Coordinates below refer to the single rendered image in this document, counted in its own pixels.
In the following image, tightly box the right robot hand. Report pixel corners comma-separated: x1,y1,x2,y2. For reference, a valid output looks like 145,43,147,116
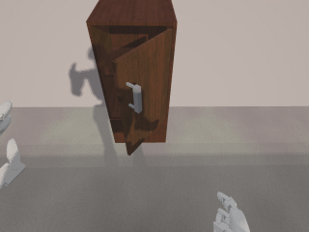
213,191,250,232

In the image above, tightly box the cupboard door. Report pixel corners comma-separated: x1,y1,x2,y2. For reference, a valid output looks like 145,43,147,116
111,28,173,156

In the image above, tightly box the left robot hand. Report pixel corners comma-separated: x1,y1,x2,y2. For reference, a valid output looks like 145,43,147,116
0,101,26,189

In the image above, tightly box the handle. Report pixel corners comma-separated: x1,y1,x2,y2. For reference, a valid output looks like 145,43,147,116
126,82,142,114

